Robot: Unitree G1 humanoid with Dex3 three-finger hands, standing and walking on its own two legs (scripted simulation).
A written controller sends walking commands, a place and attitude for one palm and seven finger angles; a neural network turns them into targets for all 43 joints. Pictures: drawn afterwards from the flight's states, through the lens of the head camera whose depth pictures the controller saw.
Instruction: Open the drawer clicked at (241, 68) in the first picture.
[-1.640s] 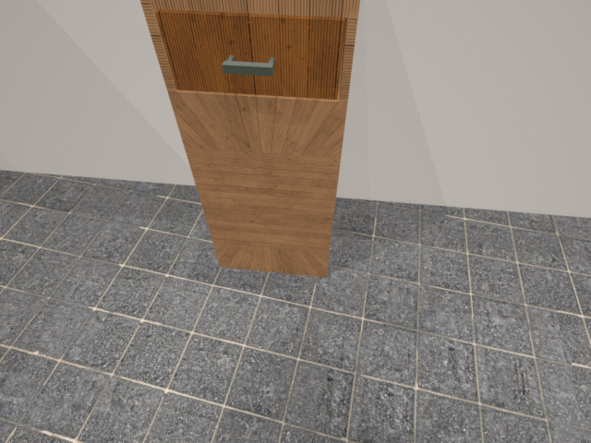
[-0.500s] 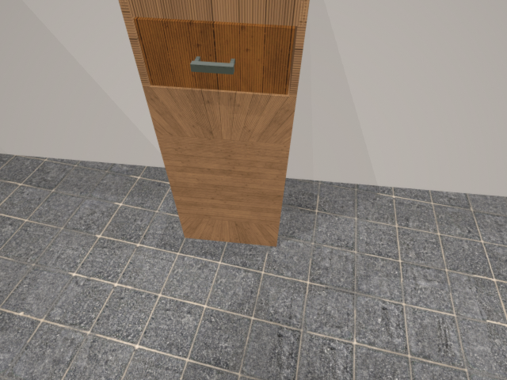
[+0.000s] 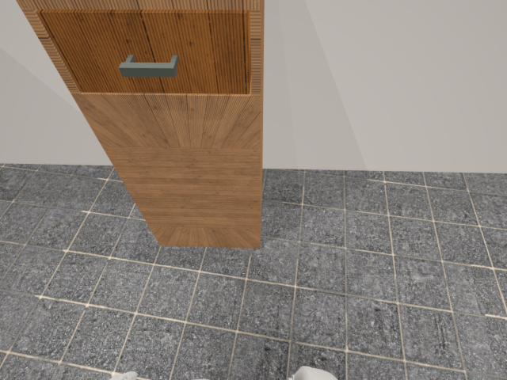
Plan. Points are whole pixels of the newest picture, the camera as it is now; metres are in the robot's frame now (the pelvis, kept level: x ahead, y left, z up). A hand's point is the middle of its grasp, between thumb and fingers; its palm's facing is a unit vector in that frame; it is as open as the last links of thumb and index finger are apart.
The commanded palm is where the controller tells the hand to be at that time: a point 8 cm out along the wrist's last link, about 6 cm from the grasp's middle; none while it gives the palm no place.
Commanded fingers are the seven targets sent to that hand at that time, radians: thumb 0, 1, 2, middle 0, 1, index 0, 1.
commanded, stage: take the last steps up to it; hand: left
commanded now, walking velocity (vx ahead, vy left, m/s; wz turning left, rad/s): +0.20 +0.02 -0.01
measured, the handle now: (150, 64) +0.66 +0.22 +0.13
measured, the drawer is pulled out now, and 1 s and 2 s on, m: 0.00 0.00 0.00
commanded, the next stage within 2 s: come to a stop and stand still in 0.12 s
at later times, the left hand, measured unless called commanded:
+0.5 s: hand out of the picture +0.14 +0.16 -0.16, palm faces +0.05 -0.98 -0.20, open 7.3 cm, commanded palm none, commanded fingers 0.00 0.90 0.90 -0.20 -0.30 -0.20 -0.30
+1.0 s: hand (166, 379) +0.14 +0.16 -0.15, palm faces +0.04 -0.97 -0.24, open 7.3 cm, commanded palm none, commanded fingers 0.00 0.90 0.90 -0.20 -0.30 -0.20 -0.30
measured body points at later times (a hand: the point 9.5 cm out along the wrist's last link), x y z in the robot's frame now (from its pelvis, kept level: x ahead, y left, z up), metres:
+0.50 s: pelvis +0.13 -0.01 +0.01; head +0.18 -0.01 +0.46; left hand +0.13 +0.22 -0.15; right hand +0.23 -0.22 -0.15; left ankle +0.15 +0.11 -0.72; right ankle +0.12 -0.12 -0.72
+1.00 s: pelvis +0.10 -0.03 +0.02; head +0.14 -0.04 +0.47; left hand +0.14 +0.21 -0.13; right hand +0.14 -0.28 -0.13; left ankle +0.06 +0.12 -0.70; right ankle +0.12 -0.12 -0.72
